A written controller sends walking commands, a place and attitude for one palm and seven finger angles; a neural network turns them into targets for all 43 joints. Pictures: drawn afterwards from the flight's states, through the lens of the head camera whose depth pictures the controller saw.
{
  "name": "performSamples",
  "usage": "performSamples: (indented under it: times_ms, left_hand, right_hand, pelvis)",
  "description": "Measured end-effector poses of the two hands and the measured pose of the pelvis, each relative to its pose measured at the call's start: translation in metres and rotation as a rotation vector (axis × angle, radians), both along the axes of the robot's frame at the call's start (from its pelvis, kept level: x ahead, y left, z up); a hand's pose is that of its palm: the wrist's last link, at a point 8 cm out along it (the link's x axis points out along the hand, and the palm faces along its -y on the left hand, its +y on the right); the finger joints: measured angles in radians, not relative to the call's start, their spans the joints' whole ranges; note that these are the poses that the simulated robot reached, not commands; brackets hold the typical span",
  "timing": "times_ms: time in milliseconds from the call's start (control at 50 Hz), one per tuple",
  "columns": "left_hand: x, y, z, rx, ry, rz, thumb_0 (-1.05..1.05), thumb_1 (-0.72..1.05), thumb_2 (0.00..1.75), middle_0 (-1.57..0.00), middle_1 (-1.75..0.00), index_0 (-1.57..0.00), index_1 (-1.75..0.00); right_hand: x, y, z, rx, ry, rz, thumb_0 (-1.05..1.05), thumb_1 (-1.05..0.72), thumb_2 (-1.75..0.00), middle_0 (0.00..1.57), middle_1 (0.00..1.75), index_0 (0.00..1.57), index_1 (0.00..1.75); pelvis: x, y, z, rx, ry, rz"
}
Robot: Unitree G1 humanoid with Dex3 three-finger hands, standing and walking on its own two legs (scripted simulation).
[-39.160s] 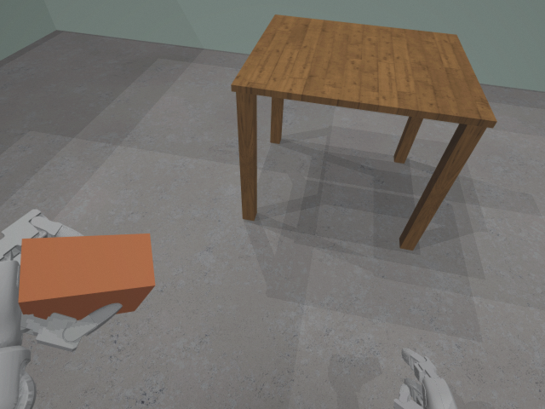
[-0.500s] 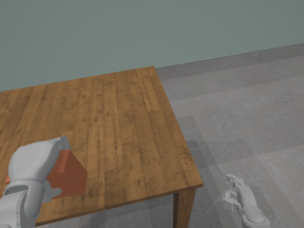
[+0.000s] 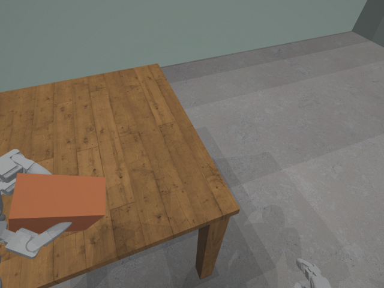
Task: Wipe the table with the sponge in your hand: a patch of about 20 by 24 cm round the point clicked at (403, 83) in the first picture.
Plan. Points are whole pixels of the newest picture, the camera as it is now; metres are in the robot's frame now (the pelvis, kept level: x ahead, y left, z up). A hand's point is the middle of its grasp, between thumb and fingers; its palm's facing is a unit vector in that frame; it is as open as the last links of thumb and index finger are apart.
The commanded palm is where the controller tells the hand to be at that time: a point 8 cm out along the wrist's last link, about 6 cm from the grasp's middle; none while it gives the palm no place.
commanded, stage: step back with the hand held close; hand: left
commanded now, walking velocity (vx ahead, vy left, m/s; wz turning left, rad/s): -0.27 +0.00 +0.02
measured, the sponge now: (69, 206) +0.22 +0.21 +0.13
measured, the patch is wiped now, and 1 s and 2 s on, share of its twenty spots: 1.00 1.00 1.00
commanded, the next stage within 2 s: stop stepping back and stand still in 0.76 s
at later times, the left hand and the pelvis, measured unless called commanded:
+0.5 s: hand (16, 245) +0.15 +0.24 +0.16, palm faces +0.30 -0.89 -0.33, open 9.8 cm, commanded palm +0.09 +0.29 +0.19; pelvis -0.07 +0.01 +0.01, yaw -1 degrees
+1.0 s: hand out of the picture -0.03 +0.21 +0.16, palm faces +0.34 -0.86 -0.38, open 9.8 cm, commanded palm -0.07 +0.26 +0.19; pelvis -0.24 -0.02 +0.01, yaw -1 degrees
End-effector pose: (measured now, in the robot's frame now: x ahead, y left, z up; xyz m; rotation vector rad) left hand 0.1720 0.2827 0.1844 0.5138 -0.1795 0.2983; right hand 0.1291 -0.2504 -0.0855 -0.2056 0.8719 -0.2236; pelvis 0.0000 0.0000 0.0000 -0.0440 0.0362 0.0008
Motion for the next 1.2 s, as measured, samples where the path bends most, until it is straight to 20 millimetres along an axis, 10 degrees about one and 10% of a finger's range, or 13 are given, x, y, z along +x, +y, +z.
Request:
performSamples:
  times_ms: [320, 600, 780, 940, 1200]
  left_hand:
    - [-0.053, 0.004, 0.007, -0.023, -0.127, 0.040, -0.01, -0.51, 1.09, -0.75, -1.37, -0.78, -1.37]
    - [-0.069, 0.014, -0.011, -0.040, -0.022, -0.074, -0.01, -0.51, 1.09, -0.75, -1.37, -0.78, -1.37]
    - [-0.145, -0.014, 0.019, 0.027, -0.037, -0.082, -0.01, -0.51, 1.09, -0.75, -1.37, -0.78, -1.37]
    - [-0.216, -0.031, 0.003, -0.059, -0.015, -0.004, -0.01, -0.51, 1.09, -0.75, -1.37, -0.78, -1.37]
    - [-0.317, -0.005, -0.001, -0.073, -0.104, 0.039, -0.01, -0.51, 1.09, -0.75, -1.37, -0.78, -1.37]
  right_hand:
    - [0.010, 0.040, 0.020, 0.033, -0.223, 0.154, 0.01, -0.90, -0.90, 0.20, 0.30, 0.20, 0.30]
    - [-0.066, 0.032, 0.028, -0.012, -0.120, 0.044, 0.01, -0.90, -0.90, 0.20, 0.30, 0.20, 0.30]
    - [-0.135, 0.035, 0.012, 0.058, -0.105, 0.074, 0.01, -0.90, -0.90, 0.20, 0.30, 0.20, 0.30]
    - [-0.193, 0.010, 0.007, 0.066, -0.119, 0.060, 0.01, -0.90, -0.90, 0.20, 0.30, 0.20, 0.30]
    - [-0.284, -0.014, 0.038, -0.071, -0.220, 0.026, 0.01, -0.90, -0.90, 0.20, 0.30, 0.20, 0.30]
  pelvis:
    - [-0.050, 0.004, -0.004, -0.011, 0.010, -0.019]
    - [-0.105, 0.023, 0.005, 0.041, 0.016, -0.052]
    - [-0.157, 0.007, 0.007, 0.033, 0.002, -0.064]
    - [-0.219, -0.011, 0.008, 0.055, -0.029, -0.035]
    - [-0.301, -0.005, 0.003, 0.068, -0.041, 0.007]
